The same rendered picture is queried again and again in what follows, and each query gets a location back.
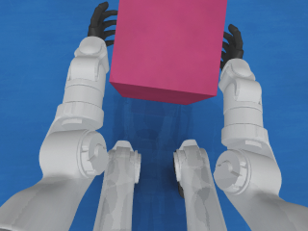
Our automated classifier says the robot left hand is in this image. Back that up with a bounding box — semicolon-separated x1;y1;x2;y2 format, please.
87;1;118;47

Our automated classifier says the robot left upper arm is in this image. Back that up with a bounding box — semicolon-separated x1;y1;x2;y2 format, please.
0;129;109;231

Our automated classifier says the robot right upper arm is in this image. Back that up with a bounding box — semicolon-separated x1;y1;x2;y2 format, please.
213;147;308;231

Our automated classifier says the carton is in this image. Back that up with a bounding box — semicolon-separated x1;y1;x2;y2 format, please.
109;0;227;105

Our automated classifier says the robot left forearm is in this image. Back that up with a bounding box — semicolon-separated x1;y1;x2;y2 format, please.
38;36;110;163

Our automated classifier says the right robot shin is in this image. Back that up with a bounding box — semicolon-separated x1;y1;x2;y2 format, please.
179;139;210;189

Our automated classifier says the right robot foot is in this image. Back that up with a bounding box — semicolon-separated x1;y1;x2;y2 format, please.
173;148;185;198

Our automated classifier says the robot right forearm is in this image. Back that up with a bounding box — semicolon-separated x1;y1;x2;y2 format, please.
218;58;277;163

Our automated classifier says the robot right hand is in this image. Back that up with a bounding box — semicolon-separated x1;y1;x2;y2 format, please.
219;24;244;71

